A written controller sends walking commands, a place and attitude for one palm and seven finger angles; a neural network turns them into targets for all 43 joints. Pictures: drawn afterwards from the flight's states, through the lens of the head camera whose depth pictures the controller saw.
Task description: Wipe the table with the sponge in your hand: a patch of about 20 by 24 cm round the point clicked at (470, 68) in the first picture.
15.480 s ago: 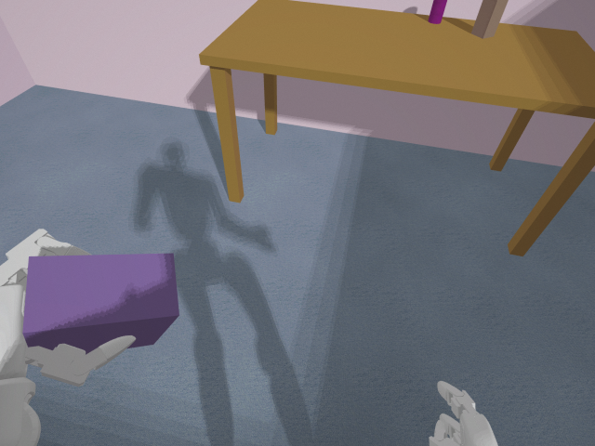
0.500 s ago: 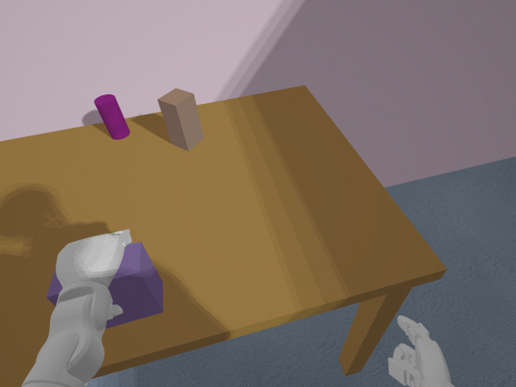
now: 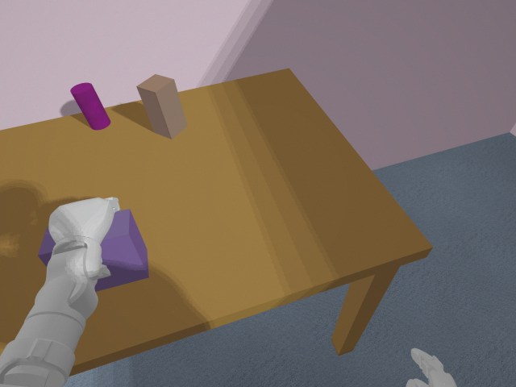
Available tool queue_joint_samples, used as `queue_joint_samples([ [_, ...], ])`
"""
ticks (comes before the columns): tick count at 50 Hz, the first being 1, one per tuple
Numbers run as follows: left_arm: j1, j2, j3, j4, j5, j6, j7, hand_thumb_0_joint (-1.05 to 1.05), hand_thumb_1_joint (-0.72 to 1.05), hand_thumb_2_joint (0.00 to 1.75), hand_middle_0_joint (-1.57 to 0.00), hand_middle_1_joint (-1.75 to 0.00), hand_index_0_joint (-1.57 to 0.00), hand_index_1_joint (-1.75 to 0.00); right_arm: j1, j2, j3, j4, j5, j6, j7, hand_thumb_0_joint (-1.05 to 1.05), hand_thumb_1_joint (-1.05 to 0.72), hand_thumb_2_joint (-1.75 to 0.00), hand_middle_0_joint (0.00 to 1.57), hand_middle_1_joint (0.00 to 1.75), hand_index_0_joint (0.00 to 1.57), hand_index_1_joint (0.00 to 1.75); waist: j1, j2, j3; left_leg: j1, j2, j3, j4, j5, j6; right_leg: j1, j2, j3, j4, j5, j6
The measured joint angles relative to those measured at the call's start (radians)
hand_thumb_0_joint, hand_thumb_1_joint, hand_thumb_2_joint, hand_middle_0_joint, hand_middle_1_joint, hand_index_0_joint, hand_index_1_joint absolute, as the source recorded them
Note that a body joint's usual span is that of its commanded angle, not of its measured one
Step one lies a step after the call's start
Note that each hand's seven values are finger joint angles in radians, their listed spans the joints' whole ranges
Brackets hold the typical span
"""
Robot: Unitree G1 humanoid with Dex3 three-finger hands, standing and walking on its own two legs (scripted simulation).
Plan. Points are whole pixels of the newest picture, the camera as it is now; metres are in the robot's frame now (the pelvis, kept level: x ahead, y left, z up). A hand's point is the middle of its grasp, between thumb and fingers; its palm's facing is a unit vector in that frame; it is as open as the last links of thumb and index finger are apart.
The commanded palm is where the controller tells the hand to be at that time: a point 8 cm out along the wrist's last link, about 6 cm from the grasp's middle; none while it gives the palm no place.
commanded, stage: wipe forward along the first lane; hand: left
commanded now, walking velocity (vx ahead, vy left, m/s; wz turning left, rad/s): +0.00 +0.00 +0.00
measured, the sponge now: (104, 260) +0.30 +0.32 +0.00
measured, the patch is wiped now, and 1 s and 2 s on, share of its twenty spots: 0.20 0.45 0.45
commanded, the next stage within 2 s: slide across to the middle lane in 0.88 s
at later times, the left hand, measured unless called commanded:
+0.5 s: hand (97, 218) +0.36 +0.34 +0.05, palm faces -0.14 +0.03 -0.99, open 10.1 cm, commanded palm +0.35 +0.33 +0.08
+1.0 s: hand (95, 196) +0.41 +0.37 +0.05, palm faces -0.15 +0.02 -0.99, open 10.1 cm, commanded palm +0.39 +0.36 +0.08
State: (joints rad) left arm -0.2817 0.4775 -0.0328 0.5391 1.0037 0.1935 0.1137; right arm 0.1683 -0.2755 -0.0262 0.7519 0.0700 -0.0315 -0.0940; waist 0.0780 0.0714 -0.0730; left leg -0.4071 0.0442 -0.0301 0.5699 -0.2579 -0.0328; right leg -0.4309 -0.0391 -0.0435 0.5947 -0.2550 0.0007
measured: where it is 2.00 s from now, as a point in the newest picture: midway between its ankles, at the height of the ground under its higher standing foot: outside the picture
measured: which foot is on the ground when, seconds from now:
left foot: down 0.00-1.00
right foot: down 0.00-1.00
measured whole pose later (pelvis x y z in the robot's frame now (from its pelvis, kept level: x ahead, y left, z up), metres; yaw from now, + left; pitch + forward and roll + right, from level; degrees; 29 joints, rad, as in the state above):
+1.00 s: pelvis +0.00 +0.02 -0.01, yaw -1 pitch +13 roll -1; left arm -0.66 0.65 0.07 1.01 1.05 0.06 0.15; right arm 0.26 -0.29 -0.03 0.76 0.07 0.02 -0.06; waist -0.02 0.04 -0.11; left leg -0.60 0.05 -0.02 0.66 -0.29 -0.03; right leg -0.60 -0.03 -0.03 0.62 -0.25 0.02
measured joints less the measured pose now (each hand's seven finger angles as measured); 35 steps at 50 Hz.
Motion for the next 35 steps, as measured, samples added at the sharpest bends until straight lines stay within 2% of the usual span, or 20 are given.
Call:
queue_joint_samples([
  [9,-0.076,0.037,0.04,0.118,-0.001,-0.05,0.012,0.0,-0.54,1.05,-0.77,-1.32,-0.77,-1.32,0.034,-0.01,-0.009,0.005,0.002,0.013,0.002,0.01,-0.9,-0.9,0.2,0.3,0.2,0.3,-0.026,-0.003,-0.008,-0.044,0.007,0.002,0.022,-0.005,0.005,-0.044,0.008,0.004,0.014,0.003,-0.003],
  [20,-0.175,0.072,0.061,0.254,0.01,-0.095,0.036,0.01,-0.55,1.05,-0.78,-1.32,-0.78,-1.32,0.052,-0.011,-0.011,0.013,0.004,0.021,0.008,0.01,-0.9,-0.9,0.2,0.3,0.2,0.3,-0.047,-0.01,-0.015,-0.094,0.008,-0.002,0.045,-0.009,0.011,-0.089,0.011,0.004,0.027,0.005,-0.003],
  [35,-0.312,0.127,0.084,0.404,0.036,-0.119,0.042,0.01,-0.56,1.06,-0.78,-1.31,-0.78,-1.33,0.069,-0.009,-0.004,0.006,0.003,0.034,0.02,0.0,-0.9,-0.9,0.2,0.3,0.2,0.3,-0.08,-0.022,-0.028,-0.162,0.01,-0.004,0.077,-0.018,0.003,-0.147,0.013,0.005,0.036,0.007,0.003],
])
